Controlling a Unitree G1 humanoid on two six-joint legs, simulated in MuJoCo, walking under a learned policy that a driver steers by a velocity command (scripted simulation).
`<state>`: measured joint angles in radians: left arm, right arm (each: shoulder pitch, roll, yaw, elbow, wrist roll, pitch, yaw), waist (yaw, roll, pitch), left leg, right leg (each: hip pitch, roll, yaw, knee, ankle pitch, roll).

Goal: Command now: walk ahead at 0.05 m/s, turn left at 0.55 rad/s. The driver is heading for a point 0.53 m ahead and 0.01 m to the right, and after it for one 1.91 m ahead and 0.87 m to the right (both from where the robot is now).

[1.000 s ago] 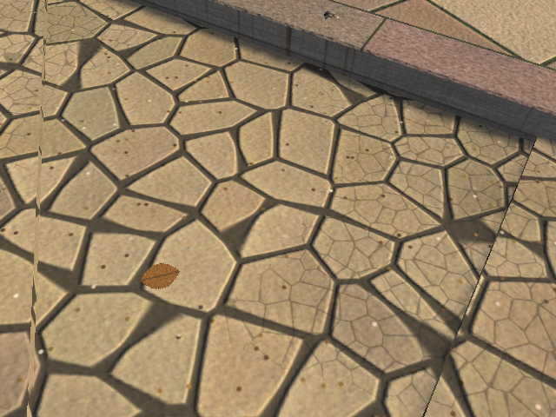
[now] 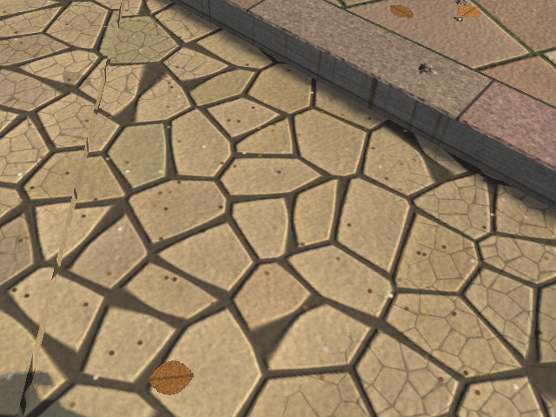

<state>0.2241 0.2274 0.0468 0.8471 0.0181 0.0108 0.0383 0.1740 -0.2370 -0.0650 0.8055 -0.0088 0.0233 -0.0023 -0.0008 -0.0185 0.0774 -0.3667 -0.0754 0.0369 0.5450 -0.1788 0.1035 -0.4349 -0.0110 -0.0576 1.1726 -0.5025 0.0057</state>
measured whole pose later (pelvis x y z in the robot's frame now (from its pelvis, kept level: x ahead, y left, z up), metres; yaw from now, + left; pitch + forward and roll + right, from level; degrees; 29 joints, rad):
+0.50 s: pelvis +0.01 -0.05 +0.02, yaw +11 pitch +0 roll +1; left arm 0.26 0.20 0.02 0.82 0.02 -0.01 0.04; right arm 0.20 -0.26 -0.07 0.85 -0.02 0.05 0.00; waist 0.00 0.06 0.02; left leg -0.39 -0.11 -0.12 0.86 -0.39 0.00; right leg -0.21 0.01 -0.01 0.42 -0.22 -0.04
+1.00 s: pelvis +0.10 -0.07 +0.00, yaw +11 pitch -1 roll +1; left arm 0.15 0.26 0.07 0.83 0.03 -0.06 -0.02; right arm 0.43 -0.25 -0.06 1.06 -0.02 -0.05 0.00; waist -0.04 0.03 0.04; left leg -0.02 0.01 -0.06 0.51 -0.44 0.01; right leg -0.35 0.00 -0.07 0.56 -0.20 -0.06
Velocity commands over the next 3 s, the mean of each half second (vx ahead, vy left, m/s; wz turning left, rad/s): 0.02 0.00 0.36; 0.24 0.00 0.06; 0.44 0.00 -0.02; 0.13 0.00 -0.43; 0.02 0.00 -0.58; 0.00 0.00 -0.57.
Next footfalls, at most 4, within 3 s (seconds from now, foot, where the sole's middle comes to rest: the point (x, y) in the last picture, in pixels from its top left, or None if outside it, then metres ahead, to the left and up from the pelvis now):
0.32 right None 0.07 -0.13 -0.77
0.66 left None -0.02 0.06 -0.76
0.98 right None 0.22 -0.14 -0.77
1.50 left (239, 399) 0.49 0.10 -0.77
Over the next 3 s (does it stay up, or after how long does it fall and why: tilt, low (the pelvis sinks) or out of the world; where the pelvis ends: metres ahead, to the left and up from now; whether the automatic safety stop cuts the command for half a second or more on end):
stays up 0.42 0.01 0.00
